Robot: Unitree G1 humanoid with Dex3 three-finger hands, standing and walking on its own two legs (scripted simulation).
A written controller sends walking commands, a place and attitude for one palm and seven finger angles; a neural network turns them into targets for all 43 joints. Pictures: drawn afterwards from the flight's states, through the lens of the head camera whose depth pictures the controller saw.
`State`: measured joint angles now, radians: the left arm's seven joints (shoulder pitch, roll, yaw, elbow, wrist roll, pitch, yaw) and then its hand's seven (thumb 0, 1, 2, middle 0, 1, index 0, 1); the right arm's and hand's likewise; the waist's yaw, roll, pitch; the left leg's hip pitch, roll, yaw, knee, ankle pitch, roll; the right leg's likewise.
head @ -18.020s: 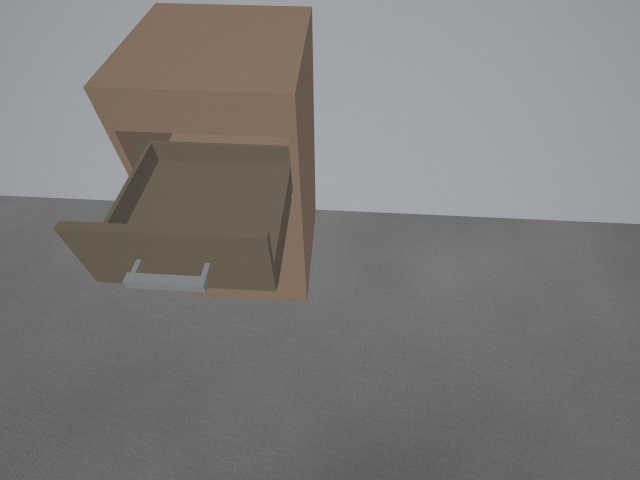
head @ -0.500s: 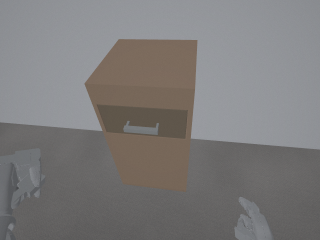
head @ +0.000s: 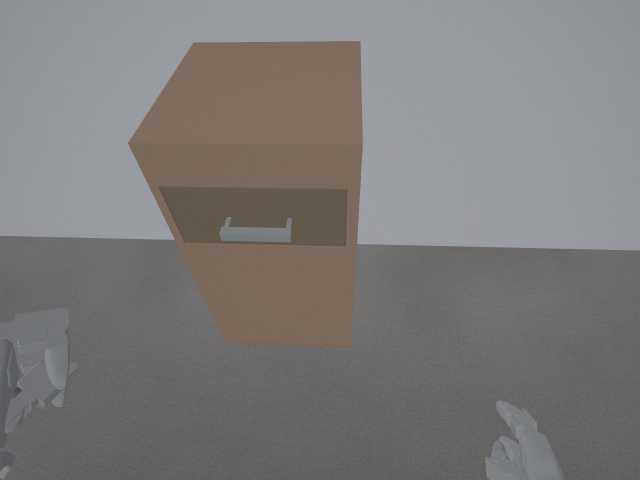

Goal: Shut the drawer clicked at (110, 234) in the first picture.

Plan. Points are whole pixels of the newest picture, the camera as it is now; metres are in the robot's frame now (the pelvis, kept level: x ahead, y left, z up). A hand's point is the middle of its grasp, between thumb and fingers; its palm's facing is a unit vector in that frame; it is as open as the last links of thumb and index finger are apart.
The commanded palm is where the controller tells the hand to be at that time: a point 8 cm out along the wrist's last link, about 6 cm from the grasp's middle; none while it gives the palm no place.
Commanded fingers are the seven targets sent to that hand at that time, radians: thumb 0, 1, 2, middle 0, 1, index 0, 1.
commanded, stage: step back with the hand held close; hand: left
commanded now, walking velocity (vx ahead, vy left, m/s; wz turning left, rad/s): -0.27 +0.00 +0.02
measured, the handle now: (257, 228) +0.63 +0.18 -0.14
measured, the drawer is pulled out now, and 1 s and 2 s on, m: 0.00 0.00 0.00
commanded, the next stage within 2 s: stop stepping back and stand still in 1.32 s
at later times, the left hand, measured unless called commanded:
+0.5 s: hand out of the picture +0.13 +0.26 +0.15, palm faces +0.36 -0.79 -0.50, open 3.3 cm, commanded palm +0.06 +0.30 +0.17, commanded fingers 0.00 0.90 0.90 -1.40 -1.60 -1.40 -1.60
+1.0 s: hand out of the picture +0.10 +0.27 +0.16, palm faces +0.37 -0.77 -0.53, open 3.3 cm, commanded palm +0.03 +0.29 +0.17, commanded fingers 0.00 0.90 0.90 -1.40 -1.60 -1.40 -1.60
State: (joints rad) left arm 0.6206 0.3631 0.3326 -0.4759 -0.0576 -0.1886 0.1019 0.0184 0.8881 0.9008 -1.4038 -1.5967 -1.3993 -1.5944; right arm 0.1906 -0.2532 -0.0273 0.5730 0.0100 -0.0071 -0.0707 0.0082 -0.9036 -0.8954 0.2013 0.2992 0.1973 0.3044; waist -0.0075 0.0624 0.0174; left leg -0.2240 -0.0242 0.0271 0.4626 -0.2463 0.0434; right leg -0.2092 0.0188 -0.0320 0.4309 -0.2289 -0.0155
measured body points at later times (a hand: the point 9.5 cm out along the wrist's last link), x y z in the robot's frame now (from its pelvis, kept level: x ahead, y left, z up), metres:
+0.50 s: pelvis -0.06 +0.02 -0.01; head -0.03 +0.02 +0.44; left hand +0.10 +0.30 +0.18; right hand +0.13 -0.22 -0.09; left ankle +0.00 +0.09 -0.74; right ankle +0.00 -0.11 -0.74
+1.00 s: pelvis -0.09 +0.01 -0.01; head -0.04 +0.04 +0.44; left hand +0.08 +0.31 +0.19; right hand +0.08 -0.23 -0.09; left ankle +0.00 +0.09 -0.74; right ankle -0.20 -0.12 -0.72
